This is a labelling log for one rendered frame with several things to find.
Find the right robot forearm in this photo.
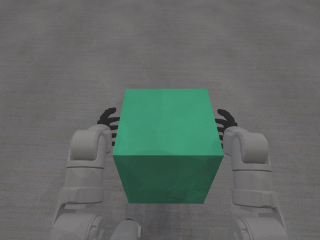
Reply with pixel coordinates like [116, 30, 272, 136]
[223, 126, 290, 240]

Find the robot left hand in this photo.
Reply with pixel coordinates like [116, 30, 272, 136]
[97, 107, 120, 146]

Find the right robot upper arm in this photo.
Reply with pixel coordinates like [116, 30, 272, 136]
[228, 216, 289, 240]

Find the robot right hand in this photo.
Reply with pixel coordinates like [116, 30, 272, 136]
[215, 109, 238, 149]

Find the left robot forearm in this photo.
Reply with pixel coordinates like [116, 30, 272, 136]
[47, 124, 112, 240]

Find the left robot upper arm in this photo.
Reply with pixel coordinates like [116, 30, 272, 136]
[48, 213, 107, 240]

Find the carton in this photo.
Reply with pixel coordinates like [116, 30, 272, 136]
[112, 88, 224, 204]

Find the robot left thigh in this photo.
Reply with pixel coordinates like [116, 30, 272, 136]
[109, 220, 142, 240]

